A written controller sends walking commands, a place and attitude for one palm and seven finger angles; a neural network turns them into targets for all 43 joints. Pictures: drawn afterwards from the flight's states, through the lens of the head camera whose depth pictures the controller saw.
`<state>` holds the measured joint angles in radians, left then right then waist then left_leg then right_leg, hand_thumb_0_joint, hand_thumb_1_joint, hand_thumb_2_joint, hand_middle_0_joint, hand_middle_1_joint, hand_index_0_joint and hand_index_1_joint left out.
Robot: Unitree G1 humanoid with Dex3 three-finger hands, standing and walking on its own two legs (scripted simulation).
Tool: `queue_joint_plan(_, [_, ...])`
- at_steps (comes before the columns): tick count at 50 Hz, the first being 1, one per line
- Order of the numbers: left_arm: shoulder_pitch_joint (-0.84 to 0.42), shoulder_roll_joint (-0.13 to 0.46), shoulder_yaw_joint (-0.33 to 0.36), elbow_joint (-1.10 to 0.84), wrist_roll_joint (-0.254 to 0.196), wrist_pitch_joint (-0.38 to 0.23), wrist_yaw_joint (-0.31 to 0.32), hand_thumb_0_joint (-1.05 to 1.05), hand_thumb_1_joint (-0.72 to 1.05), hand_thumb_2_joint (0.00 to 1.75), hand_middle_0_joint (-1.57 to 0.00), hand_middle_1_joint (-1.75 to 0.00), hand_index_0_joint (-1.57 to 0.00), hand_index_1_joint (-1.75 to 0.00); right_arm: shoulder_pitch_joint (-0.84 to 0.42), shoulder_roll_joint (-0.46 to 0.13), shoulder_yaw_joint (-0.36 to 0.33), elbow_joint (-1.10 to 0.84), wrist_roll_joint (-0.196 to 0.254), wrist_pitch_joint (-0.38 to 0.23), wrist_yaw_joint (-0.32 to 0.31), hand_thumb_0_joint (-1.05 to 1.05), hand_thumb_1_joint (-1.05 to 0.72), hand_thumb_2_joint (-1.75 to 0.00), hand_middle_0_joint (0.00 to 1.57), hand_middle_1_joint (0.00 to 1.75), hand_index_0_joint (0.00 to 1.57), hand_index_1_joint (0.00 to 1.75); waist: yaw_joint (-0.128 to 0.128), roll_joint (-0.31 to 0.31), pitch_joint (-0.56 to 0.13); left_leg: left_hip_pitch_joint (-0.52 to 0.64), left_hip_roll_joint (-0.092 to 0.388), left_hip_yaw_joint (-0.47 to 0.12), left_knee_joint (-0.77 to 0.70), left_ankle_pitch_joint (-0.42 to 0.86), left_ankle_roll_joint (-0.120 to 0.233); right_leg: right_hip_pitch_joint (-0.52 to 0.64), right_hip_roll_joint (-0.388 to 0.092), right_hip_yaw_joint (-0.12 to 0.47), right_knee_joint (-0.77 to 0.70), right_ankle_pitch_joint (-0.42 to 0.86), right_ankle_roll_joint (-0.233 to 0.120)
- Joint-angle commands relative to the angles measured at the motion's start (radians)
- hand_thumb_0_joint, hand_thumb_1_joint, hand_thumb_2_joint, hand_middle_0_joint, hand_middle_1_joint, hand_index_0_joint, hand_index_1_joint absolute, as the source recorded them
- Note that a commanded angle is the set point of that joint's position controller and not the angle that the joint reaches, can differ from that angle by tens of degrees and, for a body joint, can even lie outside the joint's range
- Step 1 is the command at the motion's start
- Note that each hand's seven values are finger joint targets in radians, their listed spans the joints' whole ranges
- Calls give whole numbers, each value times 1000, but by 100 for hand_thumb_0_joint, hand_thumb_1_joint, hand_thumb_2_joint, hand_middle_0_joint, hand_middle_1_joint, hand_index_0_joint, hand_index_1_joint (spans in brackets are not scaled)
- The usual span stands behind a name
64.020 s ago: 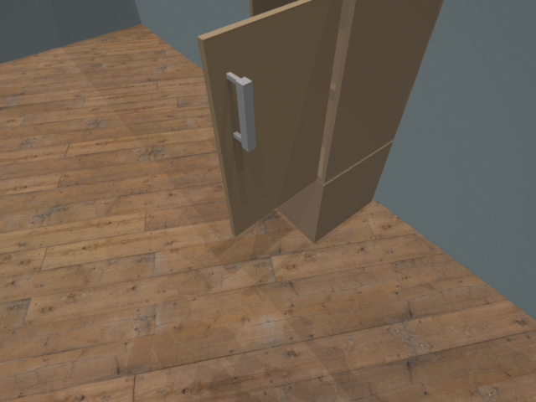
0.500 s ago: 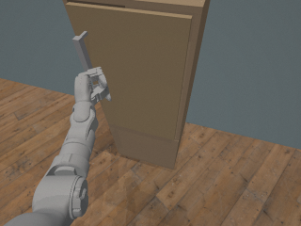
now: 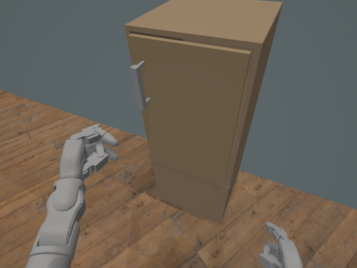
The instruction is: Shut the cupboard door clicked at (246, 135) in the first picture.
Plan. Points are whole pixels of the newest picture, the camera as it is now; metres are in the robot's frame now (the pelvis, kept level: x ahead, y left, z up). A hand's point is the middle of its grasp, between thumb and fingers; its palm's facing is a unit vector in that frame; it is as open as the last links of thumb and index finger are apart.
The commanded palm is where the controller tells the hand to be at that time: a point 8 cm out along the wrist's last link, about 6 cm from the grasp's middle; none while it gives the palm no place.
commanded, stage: draw the hand back to the body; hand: left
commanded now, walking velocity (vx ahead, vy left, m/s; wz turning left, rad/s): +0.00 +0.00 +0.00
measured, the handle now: (142, 86) +0.64 +0.17 +0.09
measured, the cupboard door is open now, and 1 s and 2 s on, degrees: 0 0 0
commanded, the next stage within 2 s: step back with the hand held close in 0.80 s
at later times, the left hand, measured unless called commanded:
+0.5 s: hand (21, 197) +0.19 +0.28 +0.16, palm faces +0.49 -0.76 -0.42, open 6.6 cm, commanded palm +0.15 +0.31 +0.17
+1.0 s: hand (26, 192) +0.20 +0.28 +0.16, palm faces +0.48 -0.78 -0.41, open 7.4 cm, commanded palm +0.14 +0.31 +0.17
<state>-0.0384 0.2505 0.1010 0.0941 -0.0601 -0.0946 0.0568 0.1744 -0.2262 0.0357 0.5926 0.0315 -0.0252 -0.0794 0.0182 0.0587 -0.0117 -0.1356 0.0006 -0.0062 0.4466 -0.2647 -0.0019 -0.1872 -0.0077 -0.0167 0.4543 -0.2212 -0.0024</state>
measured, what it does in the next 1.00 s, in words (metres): stands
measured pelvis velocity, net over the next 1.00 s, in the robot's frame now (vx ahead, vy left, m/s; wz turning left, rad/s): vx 0.01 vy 0.01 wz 0.02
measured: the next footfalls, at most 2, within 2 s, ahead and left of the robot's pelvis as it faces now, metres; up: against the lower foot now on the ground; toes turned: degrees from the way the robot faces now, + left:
none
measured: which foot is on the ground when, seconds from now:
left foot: down 0.00-1.00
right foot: down 0.00-1.00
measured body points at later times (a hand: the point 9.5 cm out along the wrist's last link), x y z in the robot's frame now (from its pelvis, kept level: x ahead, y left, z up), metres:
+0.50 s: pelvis +0.02 +0.01 +0.00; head -0.01 -0.02 +0.45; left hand +0.16 +0.32 +0.18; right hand +0.20 -0.20 -0.09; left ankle -0.01 +0.12 -0.74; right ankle +0.02 -0.12 -0.74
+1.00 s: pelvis +0.01 +0.01 +0.00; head -0.01 -0.02 +0.45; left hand +0.17 +0.32 +0.18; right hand +0.19 -0.21 -0.09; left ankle -0.01 +0.12 -0.74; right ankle +0.02 -0.12 -0.74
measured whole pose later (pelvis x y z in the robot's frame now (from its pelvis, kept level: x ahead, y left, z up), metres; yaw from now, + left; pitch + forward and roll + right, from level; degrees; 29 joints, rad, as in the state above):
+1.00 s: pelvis +0.01 +0.01 +0.00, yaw +1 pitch -3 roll -1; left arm 0.46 0.33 0.37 -0.34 -0.06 -0.11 0.10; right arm 0.21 -0.22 0.02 0.62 0.00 -0.08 -0.07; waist 0.04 0.08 -0.02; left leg -0.13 0.00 -0.03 0.46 -0.28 0.01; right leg -0.14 -0.01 -0.04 0.41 -0.22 0.01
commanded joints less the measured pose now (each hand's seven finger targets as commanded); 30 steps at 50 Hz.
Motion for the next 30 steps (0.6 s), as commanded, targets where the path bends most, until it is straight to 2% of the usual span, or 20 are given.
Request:
queue_joint_plan(1, [-217, 180, 113, -369, 3, -71, 22, 0, 90, 90, -75, -90, -75, -90, -109, -84, -26, -141, -6, -56, -10, 0, -90, -90, 20, 30, 20, 30, 2, 19, -137, 14, -10, 21, -109, 152, 21, 110, 10, -20, -94, 114, -14])
queue_joint_plan(3, [-143, 179, 123, -421, 4, -70, 25, 0, 90, 90, -69, -84, -69, -84, -110, -82, -26, -141, -12, -63, -7, 0, -90, -90, 20, 30, 20, 30, 7, 18, -146, 29, -10, 20, -109, 193, 19, 127, 11, -25, -91, 155, -14])
queue_joint_plan(4, [-94, 191, 139, -434, 3, -67, 25, 0, 90, 90, -67, -81, -67, -81, -111, -87, -28, -139, -15, -68, -7, 0, -90, -90, 20, 30, 20, 30, 12, 15, -130, 27, -9, 17, -109, 205, 19, 125, 14, -26, -98, 165, -13])
queue_joint_plan(6, [-25, 190, 157, -472, 1, -65, 26, 0, 90, 90, -61, -75, -61, -75, -115, -83, -28, -141, -17, -70, -3, 0, -90, -90, 20, 30, 20, 30, 15, -17, -114, 22, -6, 15, -110, 221, 16, 131, 13, -30, -94, 177, -12])
queue_joint_plan(7, [11, 199, 174, -493, 0, -64, 28, 0, 90, 90, -58, -72, -58, -72, -114, -83, -30, -141, -20, -71, -3, 0, -90, -90, 20, 30, 20, 30, 19, -4, -124, 23, -7, 17, -108, 227, 16, 140, 11, -30, -92, 184, -11])
queue_joint_plan(9, [97, 215, 210, -485, -2, -57, 28, 0, 90, 90, -53, -66, -53, -66, -117, -87, -32, -134, -20, -74, -2, 0, -90, -90, 20, 30, 20, 30, 26, -26, -80, 3, -4, 16, -111, 218, 16, 130, 13, -29, -106, 170, -10])
queue_joint_plan(12, [162, 226, 247, -538, -3, -57, 34, 0, 90, 90, -45, -57, -45, -57, -118, -80, -34, -135, -21, -76, -2, 0, -90, -90, 20, 30, 20, 30, 29, -27, -77, 0, -3, 13, -109, 227, 13, 134, 9, -33, -96, 170, -9])
queue_joint_plan(13, [181, 235, 262, -567, -2, -59, 36, 0, 90, 90, -42, -54, -42, -54, -117, -81, -36, -136, -22, -78, -1, 0, -90, -90, 20, 30, 20, 30, 32, -1, -87, 3, -4, 11, -107, 237, 12, 142, 8, -32, -93, 175, -10])
queue_joint_plan(14, [225, 257, 293, -567, -2, -57, 38, 0, 90, 90, -39, -51, -39, -51, -119, -86, -39, -131, -26, -85, -3, 0, -90, -90, 20, 30, 20, 30, 38, -14, -75, -1, -2, 12, -105, 240, 14, 137, 9, -31, -99, 180, -8])
queue_joint_plan(17, [304, 273, 333, -633, -3, -63, 47, 0, 90, 90, -31, -42, -31, -42, -115, -80, -42, -133, -26, -96, -1, 0, -90, -90, 20, 30, 20, 30, 44, 8, -93, -2, -2, 11, -98, 260, 12, 151, 4, -32, -86, 192, -8])
queue_joint_plan(21, [417, 302, 398, -672, -4, -65, 59, 0, 90, 90, -20, -30, -20, -30, -108, -78, -47, -129, -25, -114, -4, 0, -90, -90, 20, 30, 20, 30, 51, 29, -64, -18, 3, 10, -98, 253, 6, 141, 3, -35, -85, 174, -8])
queue_joint_plan(24, [361, 244, 325, -642, 6, -59, 60, 0, 90, 90, -20, -30, -20, -30, -101, -90, -51, -112, -25, -129, -11, 0, -90, -90, 20, 30, 20, 30, 26, -5, -1, -18, 4, 15, -97, 217, 16, 80, 4, -33, -105, 135, -2])
queue_joint_plan(27, [324, 251, 325, -623, 11, -58, 70, 0, 90, 90, -20, -30, -20, -30, -96, -95, -52, -105, -25, -135, -17, 0, -90, -90, 20, 30, 20, 30, 28, -13, 2, -20, 0, 7, -107, 175, 19, 73, 3, -34, -102, 86, -4])
queue_joint_plan(30, [333, 264, 341, -635, 11, -62, 73, 0, 90, 90, -20, -30, -20, -30, -98, -93, -53, -105, -28, -141, -20, 0, -90, -90, 20, 30, 20, 30, 38, -21, -45, -8, -3, 7, -103, 198, 21, 106, -2, -33, -92, 109, -5])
